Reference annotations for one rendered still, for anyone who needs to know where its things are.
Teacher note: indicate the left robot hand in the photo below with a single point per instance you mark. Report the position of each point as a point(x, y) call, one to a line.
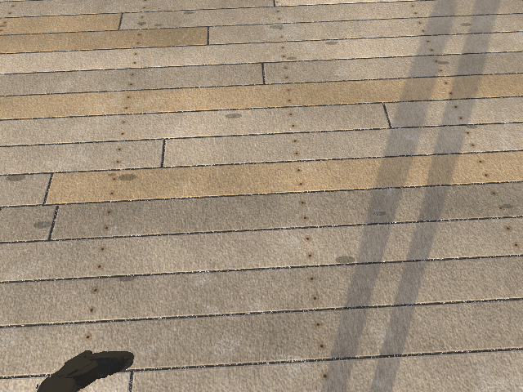
point(83, 369)

